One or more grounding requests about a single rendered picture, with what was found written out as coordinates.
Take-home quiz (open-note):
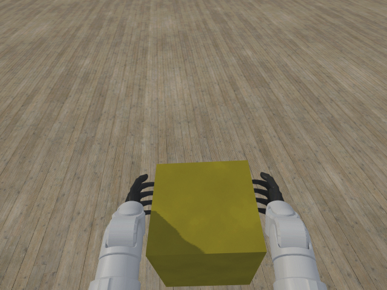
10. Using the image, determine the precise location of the robot right hand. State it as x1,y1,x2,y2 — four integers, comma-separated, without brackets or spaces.
252,172,284,214

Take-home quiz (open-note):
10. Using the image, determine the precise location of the robot right forearm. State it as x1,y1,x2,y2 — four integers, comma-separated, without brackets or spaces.
265,201,327,290

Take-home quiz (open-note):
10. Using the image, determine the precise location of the robot left forearm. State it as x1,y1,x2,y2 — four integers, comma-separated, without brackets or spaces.
88,201,145,290

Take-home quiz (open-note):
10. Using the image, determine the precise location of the carton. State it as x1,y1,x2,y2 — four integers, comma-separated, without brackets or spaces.
146,160,267,287

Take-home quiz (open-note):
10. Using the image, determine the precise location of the robot left hand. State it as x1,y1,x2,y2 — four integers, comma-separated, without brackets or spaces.
125,174,154,215

